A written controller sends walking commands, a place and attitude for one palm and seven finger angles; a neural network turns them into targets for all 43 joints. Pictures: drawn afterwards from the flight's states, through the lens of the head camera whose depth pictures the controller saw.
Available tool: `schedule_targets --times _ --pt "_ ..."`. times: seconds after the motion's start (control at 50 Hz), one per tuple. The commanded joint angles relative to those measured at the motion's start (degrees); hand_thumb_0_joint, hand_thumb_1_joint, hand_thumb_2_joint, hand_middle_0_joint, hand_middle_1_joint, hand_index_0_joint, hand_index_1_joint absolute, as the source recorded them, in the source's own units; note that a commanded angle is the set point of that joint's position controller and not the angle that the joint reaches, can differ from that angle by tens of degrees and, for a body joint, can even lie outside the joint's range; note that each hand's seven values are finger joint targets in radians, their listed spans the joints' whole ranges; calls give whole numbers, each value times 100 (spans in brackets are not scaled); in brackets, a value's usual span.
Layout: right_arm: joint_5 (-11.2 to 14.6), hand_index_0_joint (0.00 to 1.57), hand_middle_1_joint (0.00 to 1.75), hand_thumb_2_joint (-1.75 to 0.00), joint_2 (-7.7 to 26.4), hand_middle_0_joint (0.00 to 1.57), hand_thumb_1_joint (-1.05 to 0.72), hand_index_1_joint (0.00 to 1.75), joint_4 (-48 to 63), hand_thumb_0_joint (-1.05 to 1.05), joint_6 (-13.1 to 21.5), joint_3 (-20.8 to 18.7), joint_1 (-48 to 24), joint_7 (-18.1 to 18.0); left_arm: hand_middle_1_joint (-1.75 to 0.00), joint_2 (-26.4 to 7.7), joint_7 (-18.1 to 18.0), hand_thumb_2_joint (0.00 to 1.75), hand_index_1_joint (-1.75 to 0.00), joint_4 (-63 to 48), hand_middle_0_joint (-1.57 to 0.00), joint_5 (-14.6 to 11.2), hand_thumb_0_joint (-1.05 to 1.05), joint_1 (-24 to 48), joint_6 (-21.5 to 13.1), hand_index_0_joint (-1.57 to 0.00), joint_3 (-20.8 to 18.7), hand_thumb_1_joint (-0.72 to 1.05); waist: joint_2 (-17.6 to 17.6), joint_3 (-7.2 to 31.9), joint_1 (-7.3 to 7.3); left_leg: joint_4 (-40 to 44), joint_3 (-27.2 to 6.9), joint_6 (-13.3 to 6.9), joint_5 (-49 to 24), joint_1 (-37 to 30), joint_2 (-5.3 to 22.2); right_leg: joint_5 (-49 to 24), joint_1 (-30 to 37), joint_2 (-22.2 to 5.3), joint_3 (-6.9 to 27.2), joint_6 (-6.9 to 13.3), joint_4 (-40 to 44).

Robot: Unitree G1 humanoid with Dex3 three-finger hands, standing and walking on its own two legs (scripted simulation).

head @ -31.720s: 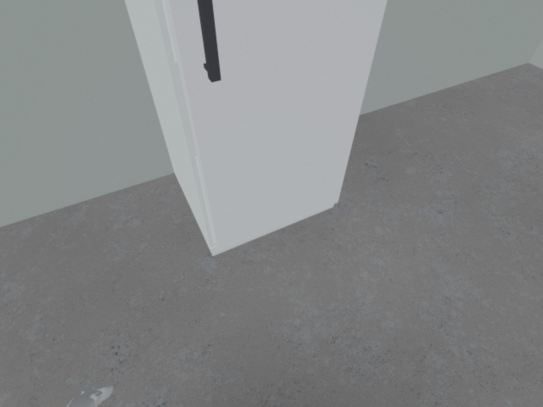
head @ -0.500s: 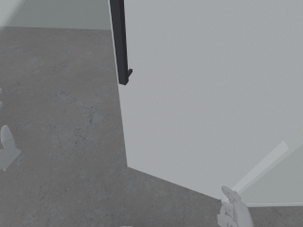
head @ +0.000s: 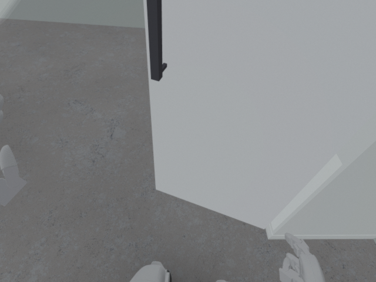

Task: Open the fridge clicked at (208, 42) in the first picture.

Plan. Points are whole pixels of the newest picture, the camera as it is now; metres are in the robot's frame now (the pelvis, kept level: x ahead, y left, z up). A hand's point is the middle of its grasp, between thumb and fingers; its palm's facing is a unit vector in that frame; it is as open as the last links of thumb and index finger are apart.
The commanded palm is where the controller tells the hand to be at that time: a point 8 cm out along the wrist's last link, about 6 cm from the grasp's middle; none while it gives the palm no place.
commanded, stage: step back with the hand held close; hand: left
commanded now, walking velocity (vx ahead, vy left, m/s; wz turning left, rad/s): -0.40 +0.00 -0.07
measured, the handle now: out of the picture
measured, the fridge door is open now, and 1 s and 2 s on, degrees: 69 69 69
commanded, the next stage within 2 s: stop stepping back and stand still in 0.12 s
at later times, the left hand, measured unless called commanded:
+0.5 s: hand out of the picture +0.11 +0.26 +0.20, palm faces +0.33 -0.84 -0.43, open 7.4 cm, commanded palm +0.05 +0.31 +0.20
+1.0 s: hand out of the picture +0.06 +0.27 +0.21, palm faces +0.41 -0.78 -0.48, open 7.4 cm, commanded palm +0.03 +0.31 +0.20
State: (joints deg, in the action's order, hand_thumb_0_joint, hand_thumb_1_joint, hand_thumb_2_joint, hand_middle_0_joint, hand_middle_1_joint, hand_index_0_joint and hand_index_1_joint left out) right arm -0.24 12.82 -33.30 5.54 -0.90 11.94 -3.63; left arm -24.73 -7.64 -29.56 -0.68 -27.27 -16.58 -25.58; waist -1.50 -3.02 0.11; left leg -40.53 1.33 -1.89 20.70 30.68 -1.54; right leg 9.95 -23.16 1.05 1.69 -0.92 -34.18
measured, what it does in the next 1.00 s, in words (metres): walks backwards: left foot, then right foot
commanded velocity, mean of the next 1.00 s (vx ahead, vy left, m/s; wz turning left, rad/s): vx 0.05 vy -0.01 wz -0.02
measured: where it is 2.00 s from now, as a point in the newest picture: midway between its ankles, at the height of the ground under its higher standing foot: outside the picture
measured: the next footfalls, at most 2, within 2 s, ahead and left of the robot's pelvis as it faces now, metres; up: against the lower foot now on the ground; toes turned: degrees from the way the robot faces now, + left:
left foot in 0.10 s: +0.11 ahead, +0.10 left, +0.00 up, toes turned +0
right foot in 0.46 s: -0.18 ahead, -0.08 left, +0.00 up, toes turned -7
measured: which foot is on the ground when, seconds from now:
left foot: up 0.00-0.08, down 0.10-0.46, up 0.48-0.62, down 0.64-0.84, up 0.86-1.00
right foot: down 0.00-0.10, up 0.12-0.44, down 0.46-0.64, up 0.66-0.82, down 0.84-1.00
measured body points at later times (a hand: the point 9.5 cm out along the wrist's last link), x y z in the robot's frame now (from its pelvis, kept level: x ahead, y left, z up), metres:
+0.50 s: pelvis -0.11 +0.02 +0.01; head -0.11 +0.05 +0.46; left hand +0.08 +0.30 +0.22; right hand +0.06 -0.21 -0.05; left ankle +0.04 +0.09 -0.70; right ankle -0.22 -0.08 -0.72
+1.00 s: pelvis -0.14 +0.02 +0.03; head -0.16 +0.02 +0.47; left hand +0.04 +0.31 +0.23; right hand -0.04 -0.23 -0.08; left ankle -0.09 +0.15 -0.64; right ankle -0.14 -0.04 -0.72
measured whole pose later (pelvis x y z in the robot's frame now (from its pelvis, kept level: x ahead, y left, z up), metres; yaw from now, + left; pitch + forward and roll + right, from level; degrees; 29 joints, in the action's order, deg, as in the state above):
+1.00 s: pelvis -0.14 +0.02 +0.03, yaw -4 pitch +0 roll +2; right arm -1.0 11.4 -40.7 5.2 -0.3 18.3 -3.9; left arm -24.7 -7.5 -25.0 -1.8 -32.1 -14.4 -25.9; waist -2.6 4.7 -0.8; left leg -60.1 2.2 0.1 16.4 32.1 0.4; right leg 14.6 -12.2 1.5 -3.2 5.2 -26.0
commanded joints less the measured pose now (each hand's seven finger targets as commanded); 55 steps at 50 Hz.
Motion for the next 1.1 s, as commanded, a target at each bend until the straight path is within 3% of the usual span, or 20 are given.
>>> schedule_targets --times 0.0,0.04,0.08,0.12,0.18,0.34,0.38,0.44,0.48,0.52,0.58,0.62,0.64,0.68,0.76,0.78,0.8,0.82,0.92,1.08 --pt "55 20 30 -90 539 20 -90 30 651 0 136 -244 -226 37 -30 -1139 -223 90 -30 -1398 -20 -96 0 335 -210 -20 -605 90 -1173 1055 61 -1405 -416 120 365 -1794 208 1128 -1141 -1902 1554 968 1827" --pt "36 20 30 -90 555 20 -90 30 706 0 155 -154 -317 -35 -30 -1212 -235 90 -30 -1533 -20 -100 0 478 -205 -20 -679 90 -455 595 121 577 -453 49 168 -1907 302 957 -1244 -1208 807 451 1046" --pt "-71 20 30 -90 953 20 -90 30 848 0 366 -238 -646 -209 -30 -1186 -261 90 -30 -1905 -20 -1 0 672 -354 -20 -874 90 2897 459 23 3084 -2901 -679 337 400 2175 1363 289 356 -90 -43 -2397" --pt "-121 20 30 -90 548 20 -90 30 492 0 586 -277 -429 -159 -30 -1255 -264 90 -30 -1578 -20 -41 0 640 -411 -20 -1014 90 1826 1125 -21 2917 -2253 -806 176 74 2395 1773 457 280 483 26 -3817" --pt "-84 20 30 -90 686 20 -90 30 506 0 609 -443 -367 -7 -30 -922 -144 90 -30 -1456 -20 -170 0 191 -316 -20 -866 90 1096 1112 -40 2587 -1804 -833 -117 -581 1973 1742 151 326 160 -44 -3307" --pt "-24 20 30 -90 598 20 -90 30 529 0 632 -193 -316 -11 -30 -876 -104 90 -30 -1437 -20 -281 0 95 136 -20 -350 90 1725 1234 -104 3396 -853 728 1269 -1725 956 2167 1651 717 -1026 308 1311" --pt "-17 20 30 -90 520 20 -90 30 537 0 497 -173 -182 -1 -30 -1005 -70 90 -30 -1393 -20 -303 0 -79 227 -20 -428 90 1064 1383 -82 2023 -4 741 -48 -2080 360 1349 1672 113 -546 541 2172" --pt "-8 20 30 -90 396 20 -90 30 529 0 251 -90 -349 -57 -30 -1628 -163 90 -30 -1596 -20 -404 0 215 194 -20 -953 90 -683 1145 -134 -1708 114 252 -79 -1417 127 -420 570 -1873 697 1202 2444" --pt "137 20 30 -90 416 20 -90 30 439 0 337 -135 -172 -94 -30 -1068 -121 90 -30 -926 -20 -431 0 260 320 -20 -615 90 -1278 951 -91 -1933 -280 274 49 -346 136 -734 1214 -1787 696 1343 1993" --pt "156 20 30 -90 551 20 -90 30 527 0 288 -122 -550 -135 -30 -934 -133 90 -30 -649 -20 -362 0 362 379 -20 -553 90 -872 -62 7 -511 -399 161 -248 -532 647 -425 672 -1696 666 1191 1693" --pt "69 20 30 -90 676 20 -90 30 311 0 299 -50 -444 -219 -30 -757 -126 90 -30 -154 -20 -270 0 1169 383 -20 -148 90 1004 -59 171 1447 -238 14 -350 -1982 435 1167 -20 -724 -243 530 253" --pt "50 20 30 -90 858 20 -90 30 511 0 450 -86 -469 -253 -30 -759 -214 90 -30 -678 -20 -200 0 1749 276 -20 -3 90 2499 124 118 3110 -3234 -700 1758 -1976 1815 2350 -529 219 -285 155 -1515" --pt "66 20 30 -90 729 20 -90 30 582 0 520 -74 -486 -249 -30 -914 -219 90 -30 -810 -20 -133 0 1749 210 -20 -148 90 1734 29 13 3468 -3298 -862 2236 -1587 1887 2204 -311 229 -148 213 -1775" --pt "-69 20 30 -90 580 20 -90 30 514 0 652 -23 -415 -191 -30 -1126 -157 90 -30 -1206 -20 -201 0 1023 193 -20 -328 90 1165 564 -57 3574 -3084 -450 2183 -1200 1703 2009 356 116 -130 301 -1718" --pt "-37 20 30 -90 665 20 -90 30 695 0 580 -129 -468 -27 -30 -1196 -114 90 -30 -1571 -20 -187 0 -826 202 -20 -718 90 1375 1101 -240 2842 -946 -124 1995 442 890 1704 2938 285 -696 314 56" --pt "-41 20 30 -90 594 20 -90 30 741 0 481 -130 -544 0 -30 -1105 -110 90 -30 -1534 -20 -148 0 -1076 207 -20 -689 90 1141 960 -265 1958 -631 -47 1866 1002 616 1833 3218 92 -370 416 491" --pt "-31 20 30 -90 516 20 -90 30 778 0 354 -180 -572 23 -30 -1219 -114 90 -30 -1489 -20 -101 0 -1078 222 -20 -830 90 -52 769 -277 91 -90 65 1392 1187 133 2613 2649 -706 832 685 1561" --pt "24 20 30 -90 561 20 -90 30 715 0 256 -266 -560 12 -30 -1294 -133 90 -30 -1466 -20 -118 0 -776 242 -20 -934 90 -1227 501 -202 -2000 84 192 833 1259 -127 3683 1472 -2183 3211 1273 2798" --pt "-64 20 30 -90 519 20 -90 30 258 0 312 -189 -189 -110 -30 -897 -129 90 -30 119 -20 -194 0 77 126 -20 -716 90 52 128 169 -2274 -158 231 -564 586 462 3021 261 -1578 1551 1032 2607" --pt "-45 20 30 -90 553 20 -90 30 382 0 645 -144 -322 -203 -30 -595 -225 90 -30 -197 -20 -67 0 659 111 -20 24 90 -954 709 -198 1352 484 -50 -844 -1346 160 -830 1493 -1169 609 243 1425"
